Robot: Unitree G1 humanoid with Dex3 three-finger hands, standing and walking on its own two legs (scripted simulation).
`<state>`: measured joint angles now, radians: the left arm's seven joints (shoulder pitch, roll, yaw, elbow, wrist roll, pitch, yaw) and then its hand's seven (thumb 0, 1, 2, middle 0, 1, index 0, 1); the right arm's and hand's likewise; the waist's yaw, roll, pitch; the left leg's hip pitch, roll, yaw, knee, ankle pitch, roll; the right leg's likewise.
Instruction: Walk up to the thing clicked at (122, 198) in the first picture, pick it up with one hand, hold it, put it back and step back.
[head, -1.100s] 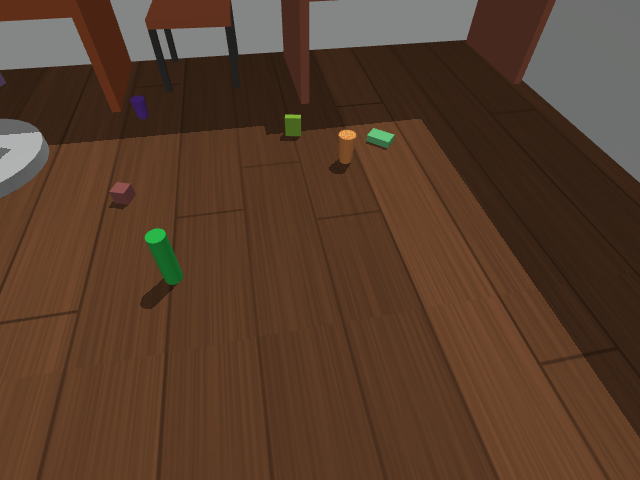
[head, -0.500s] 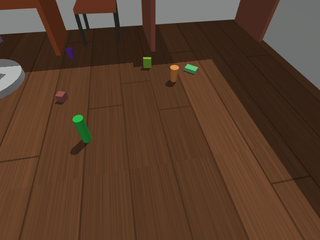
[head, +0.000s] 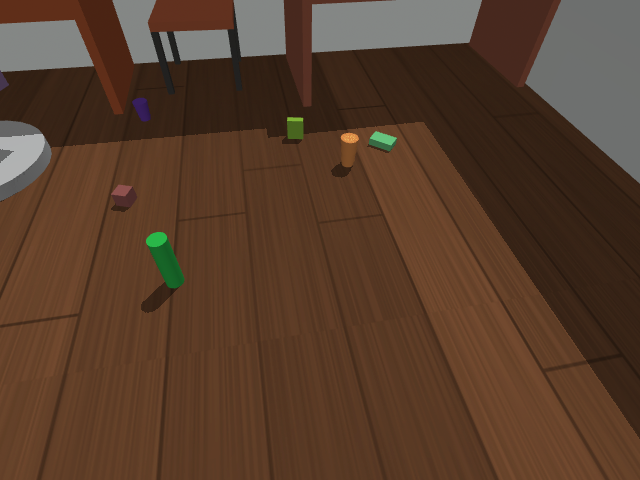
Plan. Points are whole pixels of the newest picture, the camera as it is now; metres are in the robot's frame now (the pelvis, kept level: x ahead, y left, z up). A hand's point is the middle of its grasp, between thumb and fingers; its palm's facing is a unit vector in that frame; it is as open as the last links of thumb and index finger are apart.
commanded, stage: stand
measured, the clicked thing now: (124, 196) +1.36 +0.93 -0.75
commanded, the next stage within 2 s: walk up in 0.02 s
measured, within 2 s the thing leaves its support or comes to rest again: neither
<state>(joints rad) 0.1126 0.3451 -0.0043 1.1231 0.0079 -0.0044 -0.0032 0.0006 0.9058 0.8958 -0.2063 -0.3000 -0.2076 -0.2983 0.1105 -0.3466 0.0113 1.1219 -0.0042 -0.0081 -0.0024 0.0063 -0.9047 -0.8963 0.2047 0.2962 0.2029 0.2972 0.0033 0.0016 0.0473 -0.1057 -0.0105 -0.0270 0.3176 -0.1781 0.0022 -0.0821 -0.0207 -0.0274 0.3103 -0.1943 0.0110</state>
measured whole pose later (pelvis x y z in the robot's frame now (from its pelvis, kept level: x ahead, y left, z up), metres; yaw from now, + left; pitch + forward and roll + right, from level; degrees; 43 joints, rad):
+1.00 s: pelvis +0.03 -0.08 -0.04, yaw +55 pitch -2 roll +0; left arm 0.28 0.42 0.05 0.72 0.02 -0.01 0.00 0.00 0.91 0.90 -0.21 -0.30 -0.21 -0.30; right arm 0.23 -0.41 -0.08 0.62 -0.04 0.07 0.03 0.01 -0.90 -0.90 0.21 0.30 0.20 0.30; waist 0.01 0.04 0.11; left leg -0.45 -0.10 -0.19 0.86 -0.42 0.01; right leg -0.37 -0.04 -0.04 0.72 -0.32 0.00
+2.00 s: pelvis +0.01 -0.08 -0.04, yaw +86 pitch -3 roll +1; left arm 0.25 0.43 0.05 0.87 0.00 0.04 -0.01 0.00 0.90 0.90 -0.21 -0.30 -0.21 -0.30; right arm 0.23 -0.39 -0.03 0.86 -0.02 -0.03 -0.01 0.01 -0.90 -0.90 0.21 0.30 0.20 0.30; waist 0.03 -0.04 0.09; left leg -0.35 -0.05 -0.01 0.72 -0.32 0.03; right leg -0.37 -0.10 -0.01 0.88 -0.55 -0.02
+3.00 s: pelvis +0.03 -0.06 +0.00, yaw +89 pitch -2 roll +0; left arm 0.07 0.37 0.01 1.15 0.00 0.00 -0.01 0.00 0.91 0.90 -0.21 -0.30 -0.21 -0.30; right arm 0.06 -0.34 0.00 1.14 0.00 0.00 0.00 0.01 -0.90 -0.90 0.21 0.30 0.20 0.30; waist 0.01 0.00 0.06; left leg -0.17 -0.01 -0.10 0.37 -0.16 -0.02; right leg -0.09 -0.06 -0.08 0.35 -0.21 0.03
